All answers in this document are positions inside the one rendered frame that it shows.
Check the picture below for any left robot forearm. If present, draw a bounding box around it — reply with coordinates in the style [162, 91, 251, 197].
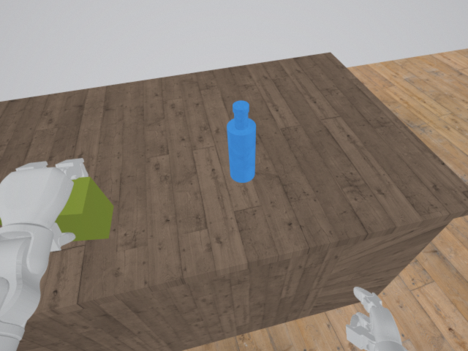
[0, 223, 53, 351]

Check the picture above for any robot left hand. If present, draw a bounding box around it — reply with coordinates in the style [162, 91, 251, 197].
[0, 158, 88, 252]

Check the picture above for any sponge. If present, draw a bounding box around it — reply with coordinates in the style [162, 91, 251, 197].
[0, 177, 114, 241]

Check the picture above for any table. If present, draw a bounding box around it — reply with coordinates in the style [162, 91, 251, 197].
[0, 53, 468, 351]

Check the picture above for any robot right hand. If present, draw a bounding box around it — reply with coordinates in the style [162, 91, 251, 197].
[346, 287, 402, 351]

